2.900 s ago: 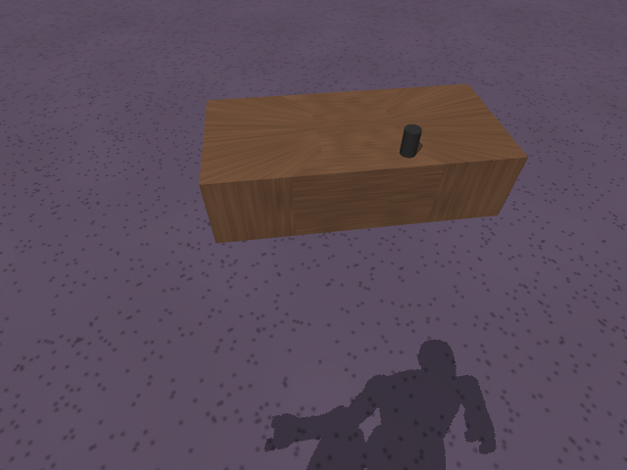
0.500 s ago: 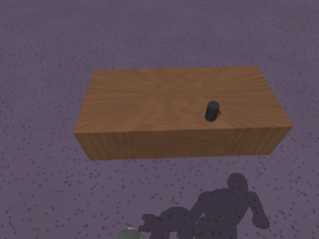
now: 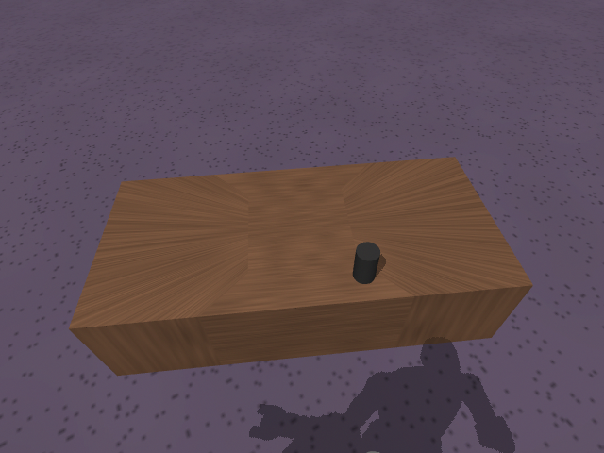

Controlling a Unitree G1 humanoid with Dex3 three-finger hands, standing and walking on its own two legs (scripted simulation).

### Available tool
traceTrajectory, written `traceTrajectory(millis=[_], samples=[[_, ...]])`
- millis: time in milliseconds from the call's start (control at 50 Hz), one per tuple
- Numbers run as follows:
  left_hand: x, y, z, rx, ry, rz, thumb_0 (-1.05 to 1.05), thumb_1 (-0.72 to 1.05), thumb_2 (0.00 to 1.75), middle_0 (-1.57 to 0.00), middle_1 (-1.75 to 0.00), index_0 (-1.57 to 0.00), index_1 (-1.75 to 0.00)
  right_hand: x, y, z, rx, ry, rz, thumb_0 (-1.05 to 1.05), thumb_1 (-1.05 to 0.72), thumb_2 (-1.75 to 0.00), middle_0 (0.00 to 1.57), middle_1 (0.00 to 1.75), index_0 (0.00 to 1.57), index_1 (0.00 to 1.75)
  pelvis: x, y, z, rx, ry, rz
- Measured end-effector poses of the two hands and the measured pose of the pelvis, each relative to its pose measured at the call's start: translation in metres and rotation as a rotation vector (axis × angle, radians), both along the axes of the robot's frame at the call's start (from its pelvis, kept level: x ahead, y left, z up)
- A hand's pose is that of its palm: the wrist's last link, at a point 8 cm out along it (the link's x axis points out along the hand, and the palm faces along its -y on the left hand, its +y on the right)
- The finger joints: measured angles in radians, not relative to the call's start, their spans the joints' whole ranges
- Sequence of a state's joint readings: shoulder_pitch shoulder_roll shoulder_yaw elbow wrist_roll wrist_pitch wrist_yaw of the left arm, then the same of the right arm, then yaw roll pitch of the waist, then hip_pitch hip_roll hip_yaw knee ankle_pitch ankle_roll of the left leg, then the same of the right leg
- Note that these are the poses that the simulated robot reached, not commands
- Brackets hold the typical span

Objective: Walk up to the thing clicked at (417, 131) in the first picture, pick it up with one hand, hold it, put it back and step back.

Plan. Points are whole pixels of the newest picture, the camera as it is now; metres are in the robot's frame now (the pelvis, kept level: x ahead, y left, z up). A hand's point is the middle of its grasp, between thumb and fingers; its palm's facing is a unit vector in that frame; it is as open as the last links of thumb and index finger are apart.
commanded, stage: walk up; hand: right
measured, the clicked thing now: (365, 263) +0.66 -0.18 -0.36
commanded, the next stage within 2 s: none
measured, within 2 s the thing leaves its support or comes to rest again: neither
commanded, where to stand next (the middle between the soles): +0.26 +0.03 m, yaw +2 degrees
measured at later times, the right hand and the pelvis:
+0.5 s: hand (457, 368) +0.28 -0.25 -0.13, palm faces -0.15 +0.92 -0.36, open 7.3 cm; pelvis +0.14 +0.00 +0.00, yaw +4 degrees
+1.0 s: hand (458, 382) +0.26 -0.25 -0.15, palm faces -0.09 +0.93 -0.35, open 7.3 cm; pelvis +0.17 +0.01 +0.01, yaw +3 degrees
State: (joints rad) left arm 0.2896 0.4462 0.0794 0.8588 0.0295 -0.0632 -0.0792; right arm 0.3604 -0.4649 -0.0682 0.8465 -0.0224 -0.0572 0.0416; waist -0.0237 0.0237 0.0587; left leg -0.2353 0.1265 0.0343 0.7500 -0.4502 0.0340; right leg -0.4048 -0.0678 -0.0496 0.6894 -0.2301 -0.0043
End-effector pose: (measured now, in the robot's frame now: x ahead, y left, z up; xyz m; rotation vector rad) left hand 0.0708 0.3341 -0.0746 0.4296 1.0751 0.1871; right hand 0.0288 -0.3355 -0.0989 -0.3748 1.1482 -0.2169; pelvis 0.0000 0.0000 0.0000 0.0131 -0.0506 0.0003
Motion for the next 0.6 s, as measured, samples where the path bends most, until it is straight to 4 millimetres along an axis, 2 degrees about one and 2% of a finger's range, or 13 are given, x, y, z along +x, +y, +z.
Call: traceTrajectory(millis=[80,200,280,360,440,480,540,600], samples=[[0.009,-0.017,0.011,0.022,-0.017,0.045,0.00,0.91,0.90,-0.20,-0.30,-0.20,-0.30,0.036,-0.012,-0.010,0.024,0.042,0.007,0.01,-0.91,-0.90,0.20,0.30,0.21,0.30,0.024,-0.015,0.004,-0.001,0.000,0.011],[0.011,-0.035,0.024,0.018,0.044,0.100,0.00,0.91,0.90,-0.20,-0.30,-0.20,-0.30,0.097,-0.009,-0.002,0.074,0.026,0.062,0.01,-0.91,-0.90,0.20,0.30,0.21,0.30,0.061,-0.025,0.020,-0.006,0.010,0.024],[0.013,-0.037,0.022,0.012,0.085,0.132,0.00,0.90,0.90,-0.20,-0.30,-0.20,-0.30,0.136,-0.002,0.003,0.086,0.032,0.093,0.00,-0.91,-0.90,0.20,0.30,0.21,0.30,0.085,-0.026,0.024,-0.011,0.011,0.035],[0.020,-0.033,0.011,0.003,0.127,0.156,0.00,0.90,0.90,-0.20,-0.30,-0.20,-0.30,0.180,0.011,0.006,0.079,0.015,0.124,0.00,-0.91,-0.90,0.20,0.30,0.21,0.30,0.108,-0.020,0.021,-0.018,0.007,0.048],[0.038,-0.023,-0.012,-0.019,0.148,0.171,0.00,0.90,0.90,-0.20,-0.30,-0.20,-0.30,0.225,0.030,0.003,0.060,-0.030,0.156,0.00,-0.91,-0.90,0.20,0.30,0.21,0.30,0.131,-0.007,0.008,-0.030,0.007,0.059],[0.051,-0.018,-0.023,-0.030,0.144,0.182,0.01,0.90,0.90,-0.20,-0.30,-0.20,-0.30,0.242,0.040,0.003,0.050,-0.059,0.169,0.00,-0.91,-0.90,0.20,0.30,0.21,0.30,0.137,-0.001,0.003,-0.011,-0.001,0.068],[0.074,-0.018,-0.028,-0.044,0.129,0.172,0.01,0.91,0.90,-0.20,-0.30,-0.20,-0.30,0.258,0.050,0.009,0.057,-0.100,0.158,0.00,-0.91,-0.90,0.20,0.30,0.21,0.30,0.143,0.003,0.005,-0.016,-0.008,0.066],[0.094,-0.019,-0.026,-0.055,0.109,0.144,0.00,0.91,0.90,-0.20,-0.30,-0.20,-0.30,0.265,0.053,0.016,0.053,-0.119,0.151,0.00,-0.91,-0.90,0.20,0.30,0.21,0.30,0.149,0.003,0.009,-0.015,0.000,0.057]])
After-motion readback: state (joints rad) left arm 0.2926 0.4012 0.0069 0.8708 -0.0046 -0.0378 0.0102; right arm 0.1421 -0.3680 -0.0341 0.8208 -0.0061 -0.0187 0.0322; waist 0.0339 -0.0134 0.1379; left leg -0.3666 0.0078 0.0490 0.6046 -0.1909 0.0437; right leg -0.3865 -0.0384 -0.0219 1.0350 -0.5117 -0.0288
